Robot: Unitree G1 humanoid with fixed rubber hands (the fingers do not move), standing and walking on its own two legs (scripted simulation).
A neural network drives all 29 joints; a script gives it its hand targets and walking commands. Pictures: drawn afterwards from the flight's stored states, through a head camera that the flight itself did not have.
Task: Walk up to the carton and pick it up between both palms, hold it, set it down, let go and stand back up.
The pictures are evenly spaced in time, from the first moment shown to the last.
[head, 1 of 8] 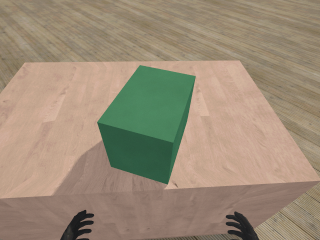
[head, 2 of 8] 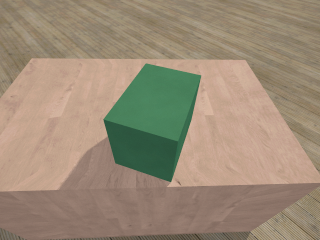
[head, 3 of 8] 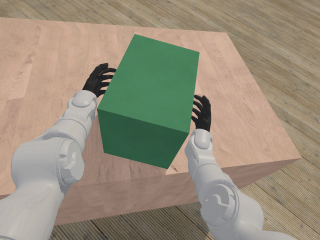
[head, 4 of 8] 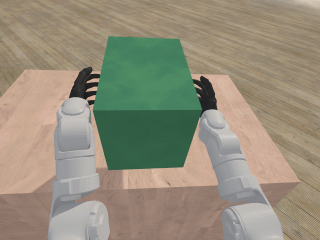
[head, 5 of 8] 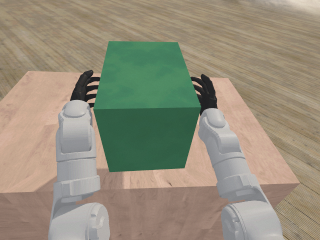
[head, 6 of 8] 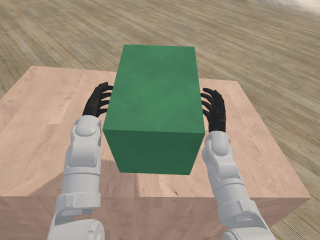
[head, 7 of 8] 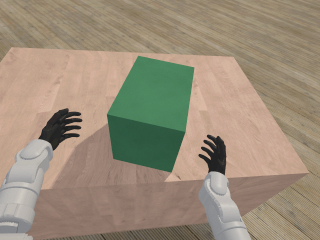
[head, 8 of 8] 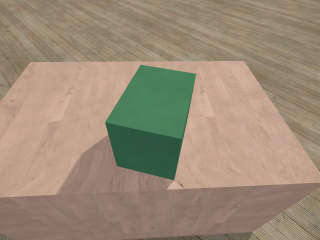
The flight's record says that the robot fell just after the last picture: no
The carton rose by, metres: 0.19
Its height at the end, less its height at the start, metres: +0.00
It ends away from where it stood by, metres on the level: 0.01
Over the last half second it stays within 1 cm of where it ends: yes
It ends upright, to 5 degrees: yes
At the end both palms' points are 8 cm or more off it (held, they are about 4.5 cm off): yes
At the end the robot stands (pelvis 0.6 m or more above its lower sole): yes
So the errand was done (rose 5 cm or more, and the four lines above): yes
